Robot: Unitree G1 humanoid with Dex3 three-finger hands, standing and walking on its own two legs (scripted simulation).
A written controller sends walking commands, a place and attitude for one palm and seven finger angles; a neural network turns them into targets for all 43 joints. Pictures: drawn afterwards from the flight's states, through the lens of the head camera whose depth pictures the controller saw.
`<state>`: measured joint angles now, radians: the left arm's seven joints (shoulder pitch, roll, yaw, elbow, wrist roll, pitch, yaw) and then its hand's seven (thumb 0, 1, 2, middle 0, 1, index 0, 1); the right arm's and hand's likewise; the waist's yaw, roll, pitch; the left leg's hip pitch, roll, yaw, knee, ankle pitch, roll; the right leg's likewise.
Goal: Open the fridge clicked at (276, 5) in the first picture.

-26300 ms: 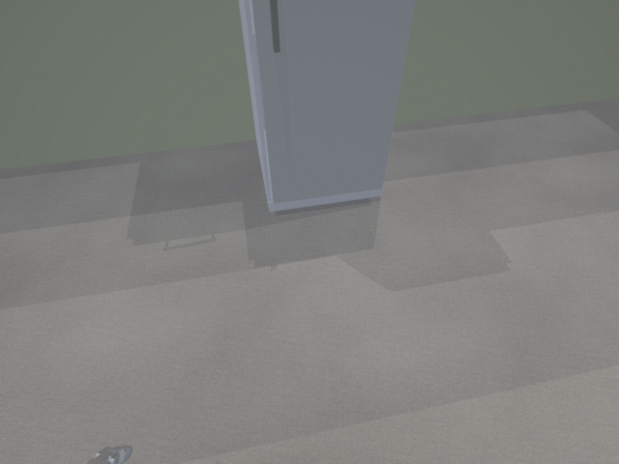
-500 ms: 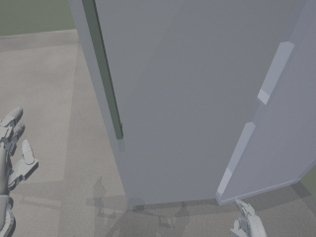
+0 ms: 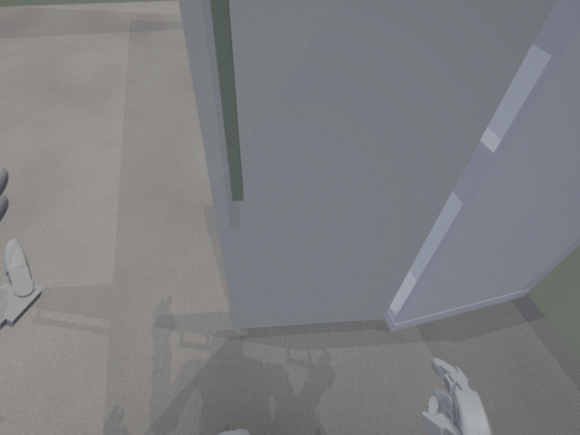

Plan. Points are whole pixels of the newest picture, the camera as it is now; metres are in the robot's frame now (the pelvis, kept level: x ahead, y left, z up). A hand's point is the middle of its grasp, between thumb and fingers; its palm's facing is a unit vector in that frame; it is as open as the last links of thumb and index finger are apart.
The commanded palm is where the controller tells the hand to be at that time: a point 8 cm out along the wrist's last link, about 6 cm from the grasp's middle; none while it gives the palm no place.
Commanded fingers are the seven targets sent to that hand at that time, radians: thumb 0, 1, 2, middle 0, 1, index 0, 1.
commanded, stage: step back with the hand held close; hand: left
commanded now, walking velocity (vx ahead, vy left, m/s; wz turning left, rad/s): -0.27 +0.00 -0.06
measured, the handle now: (226, 62) +0.52 +0.14 +0.26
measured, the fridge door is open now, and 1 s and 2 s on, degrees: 80 80 80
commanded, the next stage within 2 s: stop stepping back and stand still in 0.40 s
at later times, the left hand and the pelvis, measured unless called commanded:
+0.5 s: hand out of the picture +0.07 +0.28 +0.19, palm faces +0.47 -0.77 -0.44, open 7.4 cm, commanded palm +0.03 +0.32 +0.19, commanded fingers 0.00 0.90 0.90 -0.20 -0.30 -0.20 -0.30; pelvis -0.11 +0.02 +0.00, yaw -1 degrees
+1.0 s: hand out of the picture -0.03 +0.32 +0.20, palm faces +0.44 -0.75 -0.49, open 7.4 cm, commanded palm -0.07 +0.34 +0.19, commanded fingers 0.00 0.90 0.90 -0.20 -0.30 -0.20 -0.30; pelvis -0.22 +0.05 +0.01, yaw -4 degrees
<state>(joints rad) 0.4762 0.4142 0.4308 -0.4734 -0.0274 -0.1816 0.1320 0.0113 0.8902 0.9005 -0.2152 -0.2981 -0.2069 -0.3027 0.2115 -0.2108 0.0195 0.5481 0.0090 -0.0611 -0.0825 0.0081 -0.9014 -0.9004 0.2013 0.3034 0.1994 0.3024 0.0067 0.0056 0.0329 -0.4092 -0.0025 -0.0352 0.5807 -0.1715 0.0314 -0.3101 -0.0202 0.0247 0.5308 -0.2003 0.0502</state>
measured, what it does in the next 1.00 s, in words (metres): walks backwards: right foot, then left foot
